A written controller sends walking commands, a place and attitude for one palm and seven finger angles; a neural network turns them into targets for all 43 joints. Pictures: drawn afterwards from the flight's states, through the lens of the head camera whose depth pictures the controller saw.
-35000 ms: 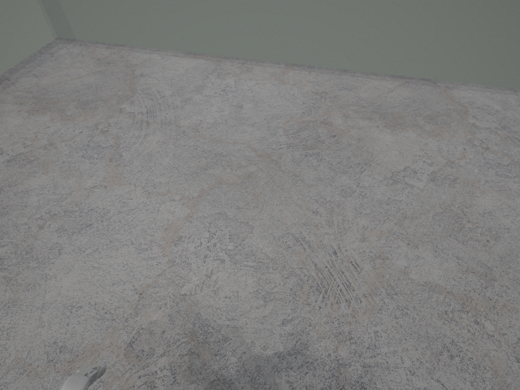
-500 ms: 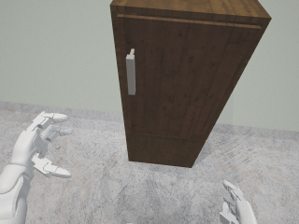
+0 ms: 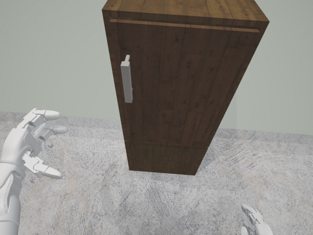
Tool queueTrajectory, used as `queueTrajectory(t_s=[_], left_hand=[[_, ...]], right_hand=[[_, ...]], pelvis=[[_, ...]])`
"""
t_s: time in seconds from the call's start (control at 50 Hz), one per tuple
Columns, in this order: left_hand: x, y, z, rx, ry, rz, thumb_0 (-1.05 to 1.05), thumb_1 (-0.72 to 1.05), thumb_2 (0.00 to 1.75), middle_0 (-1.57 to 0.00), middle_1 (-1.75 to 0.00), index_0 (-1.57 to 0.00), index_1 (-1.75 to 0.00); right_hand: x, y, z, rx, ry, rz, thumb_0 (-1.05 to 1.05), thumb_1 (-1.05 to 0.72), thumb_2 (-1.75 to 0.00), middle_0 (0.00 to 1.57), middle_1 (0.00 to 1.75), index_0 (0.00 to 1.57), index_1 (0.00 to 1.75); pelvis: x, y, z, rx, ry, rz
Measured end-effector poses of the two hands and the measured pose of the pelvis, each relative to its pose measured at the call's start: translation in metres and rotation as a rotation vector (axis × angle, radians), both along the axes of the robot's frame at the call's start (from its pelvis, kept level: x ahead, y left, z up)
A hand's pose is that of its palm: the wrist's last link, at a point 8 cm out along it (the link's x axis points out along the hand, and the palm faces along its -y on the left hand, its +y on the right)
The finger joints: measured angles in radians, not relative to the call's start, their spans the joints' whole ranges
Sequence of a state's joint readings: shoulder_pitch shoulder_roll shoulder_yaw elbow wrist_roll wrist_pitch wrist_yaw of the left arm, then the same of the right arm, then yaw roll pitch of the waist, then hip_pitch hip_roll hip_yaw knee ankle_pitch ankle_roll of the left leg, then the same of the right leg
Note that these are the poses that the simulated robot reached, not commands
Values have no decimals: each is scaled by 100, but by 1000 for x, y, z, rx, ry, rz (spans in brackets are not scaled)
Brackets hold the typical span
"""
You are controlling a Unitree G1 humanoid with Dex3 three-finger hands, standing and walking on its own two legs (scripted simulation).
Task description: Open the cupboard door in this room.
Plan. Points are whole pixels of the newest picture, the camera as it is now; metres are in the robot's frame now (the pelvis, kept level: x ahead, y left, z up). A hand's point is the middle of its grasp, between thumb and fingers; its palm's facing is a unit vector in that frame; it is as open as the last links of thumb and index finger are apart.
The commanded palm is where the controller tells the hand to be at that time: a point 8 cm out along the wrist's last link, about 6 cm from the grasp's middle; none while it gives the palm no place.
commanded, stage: raise the hand with hooked fingers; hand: left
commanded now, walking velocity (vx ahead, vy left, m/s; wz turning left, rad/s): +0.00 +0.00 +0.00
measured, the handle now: (128, 79) +0.56 +0.13 +0.07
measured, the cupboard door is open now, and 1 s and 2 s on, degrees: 0 0 0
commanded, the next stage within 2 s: move the hooked fingers beside the handle in 0.24 s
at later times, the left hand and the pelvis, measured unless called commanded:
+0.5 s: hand (60, 142) +0.30 +0.25 +0.09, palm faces +0.02 -1.00 -0.02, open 14.0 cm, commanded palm +0.28 +0.30 +0.09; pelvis -0.01 -0.02 +0.00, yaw +1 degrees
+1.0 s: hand (81, 114) +0.39 +0.23 +0.09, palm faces -0.02 -1.00 -0.01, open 14.0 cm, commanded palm +0.36 +0.28 +0.09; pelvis +0.00 -0.01 -0.01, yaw -1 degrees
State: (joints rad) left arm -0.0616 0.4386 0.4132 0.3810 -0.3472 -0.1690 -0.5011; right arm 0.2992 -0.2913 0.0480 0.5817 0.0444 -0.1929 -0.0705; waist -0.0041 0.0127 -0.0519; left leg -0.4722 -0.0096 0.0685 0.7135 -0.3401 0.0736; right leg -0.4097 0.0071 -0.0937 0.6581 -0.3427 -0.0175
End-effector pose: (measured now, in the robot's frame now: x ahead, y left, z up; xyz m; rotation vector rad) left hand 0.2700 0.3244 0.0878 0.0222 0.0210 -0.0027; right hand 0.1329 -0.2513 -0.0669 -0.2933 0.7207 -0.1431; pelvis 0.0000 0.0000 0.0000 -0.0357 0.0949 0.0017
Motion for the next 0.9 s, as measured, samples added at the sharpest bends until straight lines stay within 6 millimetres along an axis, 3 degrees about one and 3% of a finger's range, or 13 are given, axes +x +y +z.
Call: queueTrajectory(t_s=[0.28, 0.44, 0.72, 0.9], left_hand=[[-5, -11, 7, 14, 0, 17, -2, -50, 30, -30, -120, -30, -120], [-3, -18, 2, -1, 2, 26, -2, -50, 30, -30, -120, -30, -120], [56, -31, 8, -7, -15, -18, -2, -50, 30, -30, -120, -30, -120], [86, -36, -4, -15, 20, -11, -2, -50, 30, -30, -120, -29, -120]], right_hand=[[5, -6, -7, 38, -18, 1, 2, -91, -90, 21, 30, 20, 30], [7, -11, -9, 36, -18, 9, 2, -91, -90, 21, 30, 20, 30], [-21, -27, -19, 10, 78, -61, 2, -91, -90, 21, 30, 20, 30], [-45, -28, -27, 9, 179, -103, 2, -91, -90, 21, 30, 20, 30]], pelvis=[[-3, -14, 0, 8, -8, 5], [-6, -20, -2, 11, -7, 10], [-6, -22, -4, 13, 25, -3], [-2, -17, -6, 14, 56, -15]])
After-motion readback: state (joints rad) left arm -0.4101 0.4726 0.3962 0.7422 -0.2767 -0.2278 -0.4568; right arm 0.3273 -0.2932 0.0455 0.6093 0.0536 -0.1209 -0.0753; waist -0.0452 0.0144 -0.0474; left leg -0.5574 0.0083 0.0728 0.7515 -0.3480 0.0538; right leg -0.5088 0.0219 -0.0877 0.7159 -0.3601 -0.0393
